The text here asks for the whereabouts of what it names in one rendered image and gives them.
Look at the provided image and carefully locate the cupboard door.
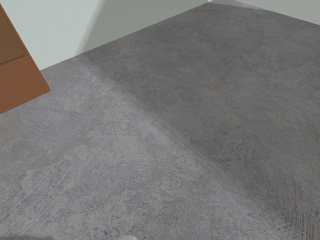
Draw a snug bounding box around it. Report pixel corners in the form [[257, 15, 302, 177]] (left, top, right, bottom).
[[0, 10, 27, 64]]

